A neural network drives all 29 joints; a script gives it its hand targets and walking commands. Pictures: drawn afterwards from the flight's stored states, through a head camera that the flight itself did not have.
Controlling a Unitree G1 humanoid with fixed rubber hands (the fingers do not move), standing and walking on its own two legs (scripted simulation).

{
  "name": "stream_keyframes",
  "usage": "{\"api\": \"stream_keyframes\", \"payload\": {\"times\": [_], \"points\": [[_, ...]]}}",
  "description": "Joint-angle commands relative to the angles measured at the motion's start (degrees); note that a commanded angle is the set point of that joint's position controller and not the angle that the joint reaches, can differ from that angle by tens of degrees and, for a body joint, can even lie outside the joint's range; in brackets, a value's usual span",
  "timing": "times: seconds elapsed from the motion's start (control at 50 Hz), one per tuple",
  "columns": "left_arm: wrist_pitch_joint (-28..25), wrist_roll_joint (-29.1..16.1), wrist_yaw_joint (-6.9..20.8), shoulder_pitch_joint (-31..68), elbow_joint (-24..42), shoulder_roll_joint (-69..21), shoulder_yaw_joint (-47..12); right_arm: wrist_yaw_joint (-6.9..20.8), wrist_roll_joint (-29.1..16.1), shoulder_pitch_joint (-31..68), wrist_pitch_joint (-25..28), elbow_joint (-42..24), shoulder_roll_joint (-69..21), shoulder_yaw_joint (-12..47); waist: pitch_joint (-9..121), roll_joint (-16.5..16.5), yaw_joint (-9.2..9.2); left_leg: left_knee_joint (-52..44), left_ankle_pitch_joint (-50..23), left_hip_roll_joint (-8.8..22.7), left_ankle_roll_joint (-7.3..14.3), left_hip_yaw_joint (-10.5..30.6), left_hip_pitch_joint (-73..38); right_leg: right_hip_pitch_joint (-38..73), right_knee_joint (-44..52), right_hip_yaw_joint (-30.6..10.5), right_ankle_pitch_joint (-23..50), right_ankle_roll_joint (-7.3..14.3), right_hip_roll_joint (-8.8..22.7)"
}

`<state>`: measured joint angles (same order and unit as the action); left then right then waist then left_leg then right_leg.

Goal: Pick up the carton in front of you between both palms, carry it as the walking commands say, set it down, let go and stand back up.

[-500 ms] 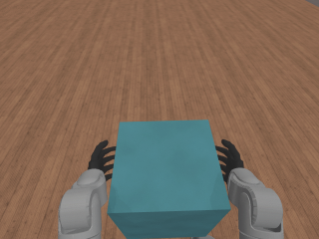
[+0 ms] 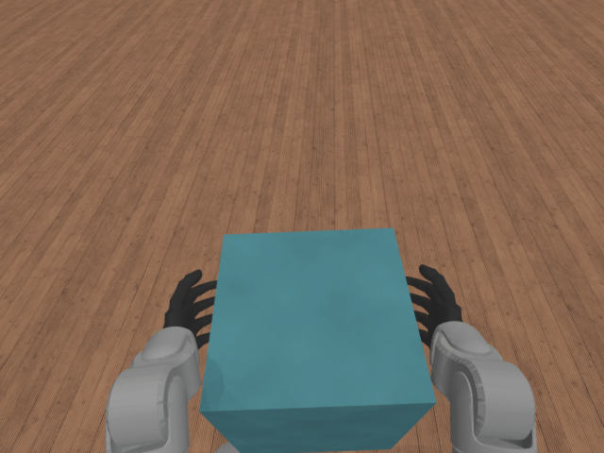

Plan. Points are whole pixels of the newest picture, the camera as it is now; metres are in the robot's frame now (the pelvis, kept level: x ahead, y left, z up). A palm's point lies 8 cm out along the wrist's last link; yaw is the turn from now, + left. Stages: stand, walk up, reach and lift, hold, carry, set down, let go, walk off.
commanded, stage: carry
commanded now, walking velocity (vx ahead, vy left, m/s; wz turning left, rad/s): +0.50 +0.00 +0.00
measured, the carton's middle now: (312, 349) +0.25 +0.01 +0.01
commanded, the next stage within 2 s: none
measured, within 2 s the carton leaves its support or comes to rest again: neither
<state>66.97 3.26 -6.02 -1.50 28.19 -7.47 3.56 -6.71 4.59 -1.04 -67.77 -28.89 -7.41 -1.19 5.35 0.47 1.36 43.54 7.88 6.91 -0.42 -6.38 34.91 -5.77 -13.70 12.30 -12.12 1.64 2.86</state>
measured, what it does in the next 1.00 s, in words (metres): walks ahead: left foot, then right foot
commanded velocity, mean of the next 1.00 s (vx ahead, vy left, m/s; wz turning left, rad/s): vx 0.47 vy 0.00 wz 0.00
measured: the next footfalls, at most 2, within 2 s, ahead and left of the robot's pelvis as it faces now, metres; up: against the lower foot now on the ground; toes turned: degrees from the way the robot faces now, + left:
left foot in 0.18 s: +0.33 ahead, +0.13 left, +0.00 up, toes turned +10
right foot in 0.70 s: +0.67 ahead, -0.10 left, +0.00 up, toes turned -13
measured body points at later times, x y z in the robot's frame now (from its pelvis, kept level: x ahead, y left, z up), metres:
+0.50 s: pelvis +0.33 +0.05 +0.00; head +0.34 +0.07 +0.45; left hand +0.60 +0.19 +0.07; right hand +0.57 -0.11 +0.08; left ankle +0.29 +0.13 -0.75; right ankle +0.42 -0.11 -0.69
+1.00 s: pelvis +0.67 -0.01 +0.00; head +0.69 -0.03 +0.45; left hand +0.92 +0.15 +0.07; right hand +0.93 -0.16 +0.07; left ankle +0.74 +0.15 -0.69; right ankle +0.63 -0.09 -0.75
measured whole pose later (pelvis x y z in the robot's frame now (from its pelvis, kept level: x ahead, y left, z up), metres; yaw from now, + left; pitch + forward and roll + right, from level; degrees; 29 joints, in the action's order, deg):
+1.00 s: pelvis +0.67 -0.01 +0.00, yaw +0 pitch +4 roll +2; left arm 66.8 3.4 -6.0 -1.2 29.0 -7.5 3.6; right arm -6.6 4.6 -0.7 -67.3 -29.3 -7.4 -1.2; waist 3.0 0.5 1.0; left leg 47.5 9.4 6.8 0.0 -5.7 34.1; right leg -7.4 -14.2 12.3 -11.0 2.4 2.6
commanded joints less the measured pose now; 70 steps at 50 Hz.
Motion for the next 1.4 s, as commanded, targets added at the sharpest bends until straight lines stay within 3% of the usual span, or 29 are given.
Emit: {"api": "stream_keyframes", "payload": {"times": [0.0,0.08,0.12,0.14,0.16,0.18,0.22,0.26,0.4,0.58,0.64,0.66,0.68,0.7,0.74,0.76,0.82,0.94,1.02,1.08,1.1,1.12,1.14,1.16,1.18,1.2,1.24,1.3,1.38], "points": [[0.92,-19.09,10.78,23.97,7.75,-45.02,-39.45,8.99,-18.56,23.75,-0.06,-6.37,-48.49,39.03,3.65,-8.7,-0.25,-11.4,-6.5,-1.8,-0.06,-4.7,-0.91,7.93,5.7,-4.91,13.39,4.69,11.75],[3.06,-17.59,9.19,23.17,7.01,-40.92,-37.98,8.83,-19.0,23.12,-2.42,-5.33,-43.99,37.03,2.6,-8.6,-0.29,-16.54,-6.32,-2.88,1.18,-6.89,-7.67,9.4,0.28,-3.24,22.42,3.27,11.78],[4.12,-17.43,8.63,24.23,6.95,-39.94,-37.98,8.67,-18.96,21.25,-3.06,-3.17,-42.63,35.35,9.64,-5.02,-2.39,-18.59,0.99,-6.39,3.12,-9.52,-27.01,3.53,-18.57,1.52,29.54,0.62,8.14],[4.59,-17.76,8.5,25.3,7.28,-39.59,-38.19,8.6,-18.82,21.74,-3.13,-2.85,-41.54,34.57,14.29,3.21,-3.65,-20.71,6.19,3.63,5.86,5.17,-40.24,-7.92,-35.22,1.77,18.78,-1.65,5.0],[4.86,-18.21,8.61,25.24,8.37,-40.22,-38.71,8.64,-18.84,21.86,-2.99,-2.46,-41.26,34.01,18.55,20.41,-2.35,-27.31,6.51,17.43,11.43,32.68,-50.32,-24.4,-50.72,-1.74,-7.55,-4.37,-2.98],[4.85,-18.71,8.8,26.44,7.7,-41.6,-39.55,8.89,-19.46,21.91,-2.81,-2.07,-43.86,34.24,17.52,17.53,-2.57,-30.35,-4.66,18.08,14.7,36.01,-52.1,-32.82,-59.55,-8.52,-15.73,-3.15,-3.13],[3.68,-18.89,9.69,26.69,5.88,-47.19,-40.13,9.93,-20.27,23.92,-1.86,-4.09,-49.57,35.76,16.62,7.28,-3.26,-26.96,-14.82,15.0,10.51,22.24,-45.85,-33.04,-60.44,-11.49,-12.4,-0.99,2.93],[2.27,-18.27,10.23,26.76,4.79,-51.13,-40.65,10.9,-21.1,26.29,-0.7,-4.04,-53.19,37.35,15.83,4.14,-2.47,-29.93,-8.33,12.78,7.54,15.04,-38.44,-28.86,-52.44,-12.35,-5.25,-0.71,5.5],[-0.37,-16.19,9.53,23.51,5.43,-52.08,-40.83,12.09,-21.71,24.71,0.99,-5.67,-51.47,38.97,8.85,6.15,-2.22,-36.9,-2.47,10.15,8.37,5.65,-37.37,-32.12,-32.3,-6.47,4.6,-2.23,4.61],[3.66,-17.62,8.56,24.1,6.98,-43.05,-39.54,9.71,-18.62,20.93,-2.24,-4.39,-42.52,34.97,1.22,8.86,-2.67,-32.37,-21.3,6.91,6.26,-2.62,-41.01,-26.25,-14.7,0.77,11.09,-0.89,1.06],[4.33,-18.33,8.73,23.57,5.6,-42.22,-38.56,9.1,-18.52,22.35,-3.05,-4.65,-42.31,34.93,8.3,6.48,-0.76,-11.9,-35.03,3.38,2.67,-7.66,-36.39,-4.78,-10.31,5.23,5.98,0.25,-4.24],[4.23,-18.23,8.85,23.2,5.27,-42.56,-38.15,9.1,-18.92,23.91,-3.24,-5.35,-42.01,35.29,14.1,1.34,0.89,1.88,-24.01,1.06,0.76,-7.01,-25.55,10.29,-10.07,-4.39,1.62,1.91,2.78],[3.98,-18.2,9.05,23.81,5.01,-42.08,-37.78,9.28,-19.46,24.32,-3.41,-6.29,-43.43,36.27,18.81,-14.55,0.18,20.14,-1.91,-5.13,-1.2,-5.78,-9.94,20.76,-4.56,-31.43,-1.26,8.05,18.82],[3.73,-18.46,9.38,23.32,3.96,-43.98,-38.05,9.62,-19.87,25.0,-3.31,-5.52,-44.36,37.08,17.71,-18.69,-0.2,30.17,17.98,-8.36,-0.14,1.16,1.87,23.49,1.23,-41.86,7.45,12.43,22.43],[2.33,-19.57,10.27,24.03,5.1,-49.7,-38.8,10.44,-20.76,26.12,-1.88,-5.36,-50.03,38.64,16.79,-6.58,-0.05,31.6,16.05,-1.56,2.26,6.63,2.6,17.67,-3.3,-27.99,20.92,9.05,19.1],[1.66,-19.93,10.61,25.85,5.54,-51.92,-39.67,10.71,-20.17,25.97,-1.04,-4.43,-52.19,39.0,16.29,-4.42,-0.27,27.44,12.6,-0.16,2.62,7.26,1.41,14.43,-2.66,-23.37,20.65,7.72,18.5],[0.03,-19.46,11.41,24.88,5.16,-53.88,-40.1,10.74,-19.33,24.22,0.9,-3.75,-55.05,39.88,14.22,-6.46,-0.78,16.57,7.45,0.32,1.74,3.86,-1.9,7.74,2.41,-15.02,12.17,4.41,15.29],[-0.47,-19.41,11.98,23.05,6.72,-50.09,-40.22,9.6,-17.91,22.36,1.76,-5.55,-53.0,40.2,7.24,-8.97,-0.63,-2.29,-2.25,-0.24,-0.27,-1.28,1.1,8.39,6.22,-7.47,11.87,5.67,12.32],[0.65,-18.86,11.01,23.01,8.88,-45.93,-39.66,9.33,-19.37,23.24,0.23,-7.69,-49.37,39.9,4.09,-9.48,-0.4,-11.86,-7.13,-3.53,-0.55,-5.63,-4.04,8.97,0.53,-1.49,34.37,3.39,10.42],[2.19,-17.59,9.91,21.74,8.49,-42.9,-38.3,9.32,-19.94,22.41,-1.53,-7.24,-46.03,38.83,5.46,-8.9,-0.59,-17.67,-13.1,-6.0,-0.54,-8.69,-14.67,7.38,-7.6,1.17,37.1,1.04,8.84],[2.83,-17.33,9.63,21.81,8.23,-42.12,-37.99,9.29,-19.8,21.52,-2.02,-6.34,-45.12,38.18,7.52,-6.08,-1.62,-22.07,-17.57,-6.4,0.17,-8.68,-23.24,4.24,-14.17,2.41,36.17,-0.76,7.27],[3.46,-17.29,9.37,22.33,8.01,-41.43,-37.9,9.29,-19.63,21.86,-2.41,-5.8,-44.16,37.29,10.13,-2.35,-2.19,-22.5,-29.43,-1.84,1.35,-4.73,-33.29,-1.66,-22.3,2.38,28.22,-2.87,5.23],[4.08,-17.4,9.18,23.06,8.43,-40.95,-37.87,9.2,-19.71,21.41,-2.67,-4.79,-42.97,36.16,15.66,7.59,-2.84,-18.0,-53.64,10.36,5.49,8.32,-47.86,-13.48,-34.39,1.82,9.13,-5.59,1.65],[4.58,-18.14,9.18,23.92,8.73,-41.62,-38.9,9.03,-19.47,20.35,-2.72,-3.77,-43.27,34.82,20.4,15.76,-2.91,-18.74,-66.97,17.83,12.1,18.76,-52.12,-18.4,-43.13,-4.59,-18.35,-6.23,-1.88],[4.55,-18.44,9.3,23.4,7.08,-42.63,-39.47,9.07,-19.49,19.94,-2.8,-3.03,-44.52,34.36,21.33,10.58,-2.59,-20.26,-60.44,17.95,13.85,17.74,-48.95,-18.66,-45.03,-10.43,-22.26,-4.78,-0.45],[4.14,-18.74,9.6,23.69,7.82,-44.69,-40.42,9.59,-20.07,20.72,-2.32,-3.92,-47.28,35.48,21.53,7.54,-2.52,-22.68,-51.53,16.6,13.1,15.09,-46.93,-18.31,-43.77,-10.23,-21.13,-3.57,0.62],[3.25,-19.17,10.37,25.63,6.49,-49.66,-41.26,10.61,-20.47,23.16,-1.27,-4.22,-52.01,36.4,19.02,7.44,-2.02,-25.06,-39.15,11.77,7.82,7.8,-41.14,-15.27,-29.07,-10.66,-19.55,-3.03,2.74],[1.36,-19.19,10.52,27.72,8.63,-53.01,-42.46,11.6,-21.1,24.39,0.15,-5.12,-55.07,37.9,18.8,9.36,-1.79,-27.73,-20.14,9.02,6.44,4.43,-35.64,-7.93,-18.07,-6.74,-13.86,-3.36,-0.3],[1.22,-18.48,10.24,26.79,8.57,-51.88,-41.81,11.42,-20.61,25.46,0.08,-6.56,-52.2,37.65,16.32,2.59,-1.28,-25.31,-6.5,6.06,3.64,0.24,-28.21,-0.11,-8.35,-6.78,5.83,-2.32,3.38]]}}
